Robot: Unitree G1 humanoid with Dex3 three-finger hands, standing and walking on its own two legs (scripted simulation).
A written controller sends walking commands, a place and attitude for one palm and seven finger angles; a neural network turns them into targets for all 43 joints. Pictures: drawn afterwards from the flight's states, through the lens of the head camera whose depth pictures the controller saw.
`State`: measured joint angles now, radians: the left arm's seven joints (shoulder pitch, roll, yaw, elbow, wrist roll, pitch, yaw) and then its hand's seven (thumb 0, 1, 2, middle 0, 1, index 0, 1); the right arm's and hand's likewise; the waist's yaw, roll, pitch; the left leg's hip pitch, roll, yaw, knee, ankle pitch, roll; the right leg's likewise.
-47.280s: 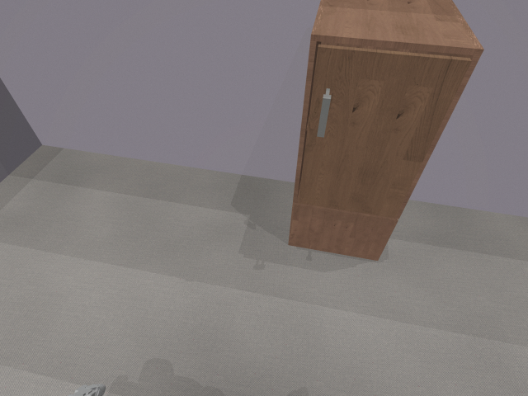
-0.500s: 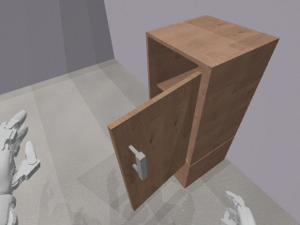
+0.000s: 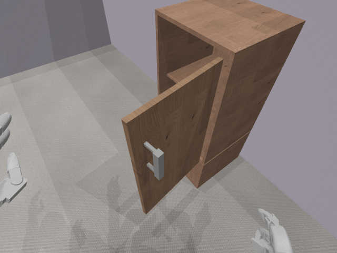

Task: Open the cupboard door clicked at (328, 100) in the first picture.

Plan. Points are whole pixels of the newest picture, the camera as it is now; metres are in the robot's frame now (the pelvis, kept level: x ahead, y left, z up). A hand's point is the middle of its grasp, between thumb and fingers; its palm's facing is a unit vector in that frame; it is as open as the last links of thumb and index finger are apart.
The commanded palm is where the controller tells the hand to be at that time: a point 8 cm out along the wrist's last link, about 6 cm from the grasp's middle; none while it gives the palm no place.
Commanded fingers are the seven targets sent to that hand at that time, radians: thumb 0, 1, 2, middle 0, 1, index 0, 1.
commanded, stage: step back with the hand held close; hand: left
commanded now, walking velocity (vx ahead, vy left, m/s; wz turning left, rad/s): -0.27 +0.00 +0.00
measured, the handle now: (153, 160) +0.36 +0.07 -0.02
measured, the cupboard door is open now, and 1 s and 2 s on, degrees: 98 98 98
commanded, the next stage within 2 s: stop stepping back and stand still in 1.04 s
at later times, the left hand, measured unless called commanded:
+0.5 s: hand (1, 203) +0.16 +0.27 +0.16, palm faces +0.44 -0.76 -0.48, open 7.5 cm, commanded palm +0.09 +0.31 +0.18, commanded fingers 0.00 0.90 0.90 -0.20 -0.30 -0.20 -0.30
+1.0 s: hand out of the picture +0.08 +0.29 +0.17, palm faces +0.46 -0.75 -0.47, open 7.4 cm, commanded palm +0.02 +0.31 +0.18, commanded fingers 0.00 0.90 0.90 -0.20 -0.30 -0.20 -0.30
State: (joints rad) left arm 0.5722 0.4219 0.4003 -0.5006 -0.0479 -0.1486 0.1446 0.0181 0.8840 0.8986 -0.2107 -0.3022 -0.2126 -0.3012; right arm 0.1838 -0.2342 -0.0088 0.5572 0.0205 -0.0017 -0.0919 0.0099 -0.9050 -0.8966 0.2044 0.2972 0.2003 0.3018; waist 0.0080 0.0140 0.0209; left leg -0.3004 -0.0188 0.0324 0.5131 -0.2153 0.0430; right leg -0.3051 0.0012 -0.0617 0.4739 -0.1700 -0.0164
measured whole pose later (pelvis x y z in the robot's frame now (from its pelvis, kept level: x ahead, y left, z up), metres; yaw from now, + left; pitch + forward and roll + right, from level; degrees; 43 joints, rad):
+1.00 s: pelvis -0.11 +0.00 +0.00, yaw +3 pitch +3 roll -3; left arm 0.57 0.46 0.48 -0.58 -0.04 -0.22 0.15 0.02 0.88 0.90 -0.21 -0.30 -0.21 -0.30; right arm 0.17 -0.16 -0.02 0.64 -0.02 -0.10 -0.06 0.01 -0.90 -0.90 0.21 0.30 0.20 0.30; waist 0.01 -0.04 0.01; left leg -0.42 0.03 -0.03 0.55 -0.17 0.03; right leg -0.43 0.10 0.03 0.89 -0.44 0.01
